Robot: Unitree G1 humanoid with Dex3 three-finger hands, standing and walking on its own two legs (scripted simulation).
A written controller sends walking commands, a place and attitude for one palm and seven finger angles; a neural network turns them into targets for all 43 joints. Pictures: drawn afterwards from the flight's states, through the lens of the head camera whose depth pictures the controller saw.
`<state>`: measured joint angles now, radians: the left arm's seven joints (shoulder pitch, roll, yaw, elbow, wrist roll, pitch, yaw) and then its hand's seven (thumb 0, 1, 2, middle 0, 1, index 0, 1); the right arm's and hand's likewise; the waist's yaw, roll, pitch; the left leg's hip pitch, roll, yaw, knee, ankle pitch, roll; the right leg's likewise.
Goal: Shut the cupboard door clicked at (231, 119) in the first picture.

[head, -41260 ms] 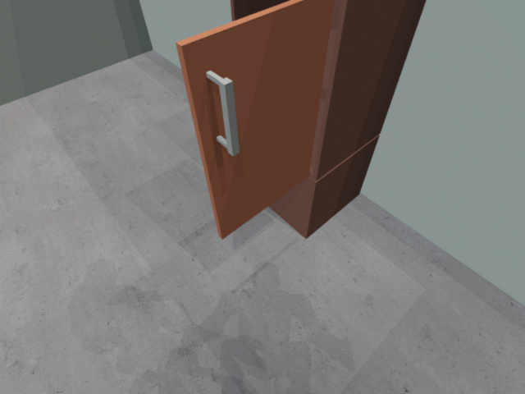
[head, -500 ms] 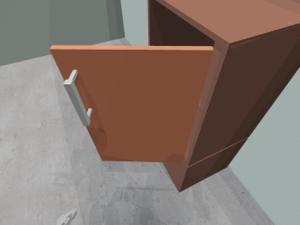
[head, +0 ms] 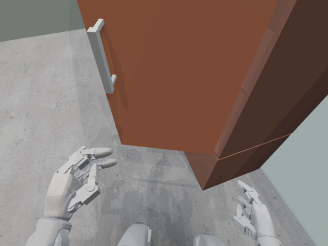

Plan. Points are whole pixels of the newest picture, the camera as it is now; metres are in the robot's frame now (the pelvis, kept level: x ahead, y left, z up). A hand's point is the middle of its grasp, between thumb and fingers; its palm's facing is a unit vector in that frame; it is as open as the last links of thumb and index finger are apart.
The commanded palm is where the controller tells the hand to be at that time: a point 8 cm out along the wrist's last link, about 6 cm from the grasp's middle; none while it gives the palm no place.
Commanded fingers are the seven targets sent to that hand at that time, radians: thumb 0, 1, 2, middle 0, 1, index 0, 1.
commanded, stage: raise the hand and make a fist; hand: left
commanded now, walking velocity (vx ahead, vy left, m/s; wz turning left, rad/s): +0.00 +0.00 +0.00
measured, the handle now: (105, 59) +0.49 +0.20 +0.18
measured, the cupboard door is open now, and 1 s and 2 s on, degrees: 63 63 63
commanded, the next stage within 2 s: bring the fist close to the handle in 1.30 s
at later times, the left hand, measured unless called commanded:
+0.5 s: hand (84, 158) +0.25 +0.18 +0.13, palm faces -0.01 -1.00 -0.05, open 3.2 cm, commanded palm +0.22 +0.24 +0.14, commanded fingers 0.00 0.90 0.90 -1.23 -1.42 -1.23 -1.42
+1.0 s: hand (74, 127) +0.28 +0.19 +0.19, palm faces -0.01 -1.00 -0.06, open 3.1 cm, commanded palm +0.24 +0.24 +0.19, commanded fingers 0.00 0.90 0.90 -1.30 -1.50 -1.30 -1.50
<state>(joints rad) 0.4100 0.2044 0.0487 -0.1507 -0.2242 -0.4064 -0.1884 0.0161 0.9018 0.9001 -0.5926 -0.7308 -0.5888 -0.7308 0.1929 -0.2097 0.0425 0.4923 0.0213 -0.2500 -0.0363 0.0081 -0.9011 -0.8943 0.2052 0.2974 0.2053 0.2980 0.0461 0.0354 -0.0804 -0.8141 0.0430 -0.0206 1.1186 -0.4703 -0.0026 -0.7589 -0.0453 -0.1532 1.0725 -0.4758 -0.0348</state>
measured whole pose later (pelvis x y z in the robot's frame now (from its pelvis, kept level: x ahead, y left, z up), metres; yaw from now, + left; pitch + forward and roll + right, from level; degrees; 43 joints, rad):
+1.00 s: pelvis +0.04 +0.00 +0.07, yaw -1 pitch +0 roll -1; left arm 0.24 0.27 0.22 -0.19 -0.32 -0.01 -0.26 0.01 0.90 0.90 -1.30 -1.50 -1.29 -1.50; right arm 0.25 -0.26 0.07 0.59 0.05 -0.25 -0.07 0.01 -0.90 -0.89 0.21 0.30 0.21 0.30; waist 0.05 0.06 -0.03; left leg -0.33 0.02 0.03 0.65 -0.33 0.00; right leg -0.30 -0.03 -0.12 0.63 -0.34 -0.01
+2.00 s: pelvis +0.04 +0.01 +0.07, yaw -2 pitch +0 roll +0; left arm -0.02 0.25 0.20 0.06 -0.25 -0.02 -0.20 0.01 0.90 0.90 -1.30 -1.50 -1.30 -1.50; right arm 0.24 -0.26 0.05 0.64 0.05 -0.25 -0.07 0.01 -0.90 -0.89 0.21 0.30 0.21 0.30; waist 0.03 0.04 -0.01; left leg -0.30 0.02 0.05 0.60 -0.31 0.01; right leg -0.28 -0.04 -0.10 0.60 -0.31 -0.01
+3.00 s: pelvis +0.04 +0.00 +0.07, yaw -2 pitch +1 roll +0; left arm -0.27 0.26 0.21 0.36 -0.22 -0.06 -0.19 0.01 0.90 0.90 -1.30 -1.50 -1.30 -1.50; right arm 0.23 -0.25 0.04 0.63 0.05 -0.15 -0.07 0.01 -0.90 -0.89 0.21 0.30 0.21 0.30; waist 0.01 0.04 -0.02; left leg -0.30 0.02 0.05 0.58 -0.30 0.01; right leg -0.30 -0.03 -0.09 0.58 -0.30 -0.01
